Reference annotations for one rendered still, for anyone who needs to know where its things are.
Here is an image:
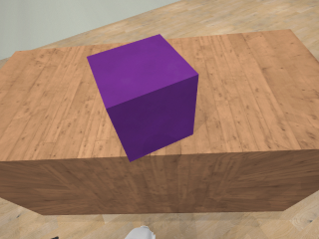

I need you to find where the pedestal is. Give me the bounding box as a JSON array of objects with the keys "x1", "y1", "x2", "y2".
[{"x1": 0, "y1": 29, "x2": 319, "y2": 216}]

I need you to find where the carton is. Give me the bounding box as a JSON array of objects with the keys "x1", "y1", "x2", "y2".
[{"x1": 87, "y1": 34, "x2": 199, "y2": 162}]

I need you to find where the robot left thigh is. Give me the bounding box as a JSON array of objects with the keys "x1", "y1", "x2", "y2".
[{"x1": 125, "y1": 227, "x2": 156, "y2": 239}]

